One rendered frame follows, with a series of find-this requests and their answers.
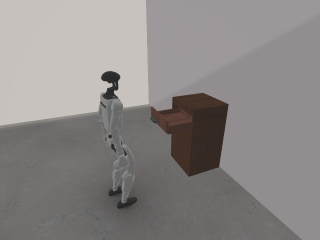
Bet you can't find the robot right forearm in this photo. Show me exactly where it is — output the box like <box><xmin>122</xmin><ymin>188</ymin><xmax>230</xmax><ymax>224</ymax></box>
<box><xmin>111</xmin><ymin>128</ymin><xmax>125</xmax><ymax>158</ymax></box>

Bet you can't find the handle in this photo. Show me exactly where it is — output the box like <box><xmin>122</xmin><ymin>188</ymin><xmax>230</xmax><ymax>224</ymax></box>
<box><xmin>150</xmin><ymin>117</ymin><xmax>160</xmax><ymax>124</ymax></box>

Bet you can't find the robot left foot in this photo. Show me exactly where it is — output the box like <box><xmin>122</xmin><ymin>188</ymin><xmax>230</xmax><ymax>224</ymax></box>
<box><xmin>108</xmin><ymin>186</ymin><xmax>122</xmax><ymax>197</ymax></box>

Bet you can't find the drawer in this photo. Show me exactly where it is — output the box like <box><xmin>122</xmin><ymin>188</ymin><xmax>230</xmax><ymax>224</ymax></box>
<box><xmin>151</xmin><ymin>107</ymin><xmax>193</xmax><ymax>135</ymax></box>

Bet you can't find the robot left hand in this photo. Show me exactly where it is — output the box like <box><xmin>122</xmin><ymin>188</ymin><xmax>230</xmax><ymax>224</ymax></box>
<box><xmin>103</xmin><ymin>135</ymin><xmax>110</xmax><ymax>149</ymax></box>

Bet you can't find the robot left upper arm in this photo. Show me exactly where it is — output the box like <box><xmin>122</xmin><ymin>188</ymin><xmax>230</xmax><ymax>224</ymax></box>
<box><xmin>98</xmin><ymin>92</ymin><xmax>105</xmax><ymax>120</ymax></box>

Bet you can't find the right robot thigh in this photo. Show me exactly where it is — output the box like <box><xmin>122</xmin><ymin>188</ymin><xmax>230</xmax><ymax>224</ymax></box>
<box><xmin>114</xmin><ymin>144</ymin><xmax>136</xmax><ymax>181</ymax></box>

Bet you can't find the cabinet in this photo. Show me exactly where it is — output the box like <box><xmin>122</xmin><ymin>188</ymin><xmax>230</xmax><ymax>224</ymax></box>
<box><xmin>171</xmin><ymin>93</ymin><xmax>229</xmax><ymax>177</ymax></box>

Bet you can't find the robot left forearm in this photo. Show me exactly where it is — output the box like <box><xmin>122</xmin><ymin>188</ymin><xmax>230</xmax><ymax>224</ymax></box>
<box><xmin>98</xmin><ymin>118</ymin><xmax>108</xmax><ymax>136</ymax></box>

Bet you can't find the robot right upper arm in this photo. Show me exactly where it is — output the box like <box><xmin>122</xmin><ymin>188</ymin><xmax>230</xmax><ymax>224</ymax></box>
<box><xmin>109</xmin><ymin>99</ymin><xmax>123</xmax><ymax>134</ymax></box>

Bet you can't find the robot right hand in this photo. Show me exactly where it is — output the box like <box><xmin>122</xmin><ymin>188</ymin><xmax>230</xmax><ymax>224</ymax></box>
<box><xmin>118</xmin><ymin>156</ymin><xmax>131</xmax><ymax>175</ymax></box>

